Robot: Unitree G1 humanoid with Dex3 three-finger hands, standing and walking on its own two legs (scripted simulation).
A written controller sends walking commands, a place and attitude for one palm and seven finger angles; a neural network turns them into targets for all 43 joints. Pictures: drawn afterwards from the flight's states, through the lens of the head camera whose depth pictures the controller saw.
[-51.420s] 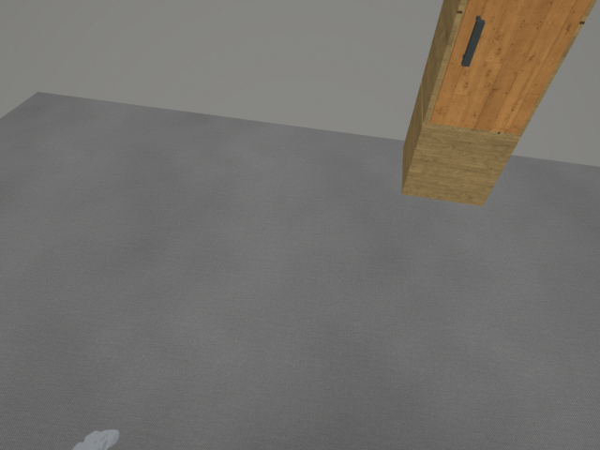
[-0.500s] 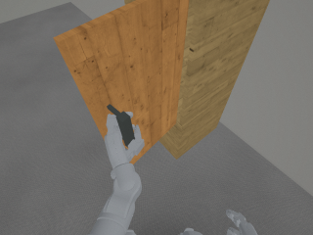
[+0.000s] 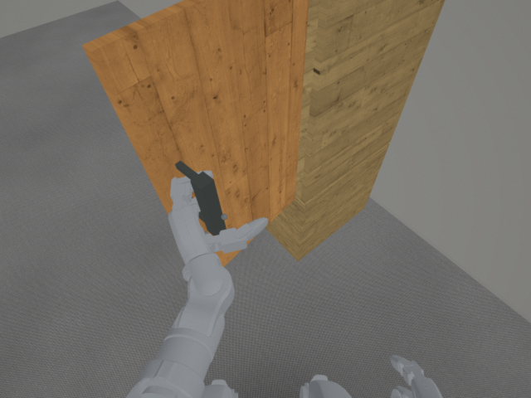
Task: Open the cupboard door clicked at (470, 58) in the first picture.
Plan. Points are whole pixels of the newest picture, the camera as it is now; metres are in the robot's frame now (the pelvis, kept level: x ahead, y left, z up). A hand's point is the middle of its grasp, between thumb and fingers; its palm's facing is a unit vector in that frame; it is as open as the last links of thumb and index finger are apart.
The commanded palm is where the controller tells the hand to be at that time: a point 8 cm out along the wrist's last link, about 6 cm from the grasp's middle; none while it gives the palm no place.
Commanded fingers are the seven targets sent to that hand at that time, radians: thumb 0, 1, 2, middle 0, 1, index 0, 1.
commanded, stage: open thumb and fingers to let go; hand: left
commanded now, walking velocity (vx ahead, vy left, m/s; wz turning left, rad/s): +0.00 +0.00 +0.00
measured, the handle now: (201, 200) +0.41 +0.11 +0.05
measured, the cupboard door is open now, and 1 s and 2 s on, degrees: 99 99 99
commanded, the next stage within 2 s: slide the hand sideways off the handle in 0.34 s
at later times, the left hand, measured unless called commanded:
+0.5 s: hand (225, 220) +0.37 +0.07 +0.05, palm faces +0.31 -0.95 -0.03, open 15.2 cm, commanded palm +0.34 +0.11 +0.05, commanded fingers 0.00 -0.50 0.30 -0.15 -0.30 -0.15 -0.30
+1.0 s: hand (212, 247) +0.33 +0.08 +0.04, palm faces -0.07 -1.00 +0.00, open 16.3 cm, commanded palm +0.30 +0.15 +0.05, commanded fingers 0.00 -0.50 0.30 -0.15 -0.30 -0.15 -0.30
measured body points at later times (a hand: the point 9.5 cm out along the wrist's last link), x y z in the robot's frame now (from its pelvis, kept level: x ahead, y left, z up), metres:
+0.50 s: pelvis +0.00 +0.03 +0.00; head +0.06 +0.02 +0.44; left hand +0.35 +0.12 +0.05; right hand +0.13 -0.20 -0.13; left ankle +0.02 +0.14 -0.67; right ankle +0.03 -0.07 -0.67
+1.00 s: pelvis +0.00 +0.04 +0.00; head +0.07 +0.03 +0.44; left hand +0.33 +0.14 +0.05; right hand +0.13 -0.20 -0.11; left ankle +0.02 +0.14 -0.67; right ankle +0.03 -0.07 -0.67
